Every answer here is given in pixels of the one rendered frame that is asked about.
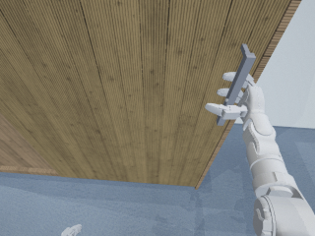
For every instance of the handle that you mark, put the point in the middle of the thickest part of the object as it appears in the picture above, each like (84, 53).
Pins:
(243, 70)

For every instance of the right robot forearm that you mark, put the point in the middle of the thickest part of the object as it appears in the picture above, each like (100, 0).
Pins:
(270, 177)

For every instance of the left robot hand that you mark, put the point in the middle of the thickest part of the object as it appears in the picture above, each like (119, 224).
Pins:
(73, 231)

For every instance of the wardrobe door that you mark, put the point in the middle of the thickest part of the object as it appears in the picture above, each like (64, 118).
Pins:
(16, 151)
(116, 89)

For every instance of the right robot upper arm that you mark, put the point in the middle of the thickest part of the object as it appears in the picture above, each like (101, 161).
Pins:
(282, 216)

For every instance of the right robot hand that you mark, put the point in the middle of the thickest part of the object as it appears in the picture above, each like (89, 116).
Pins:
(253, 100)

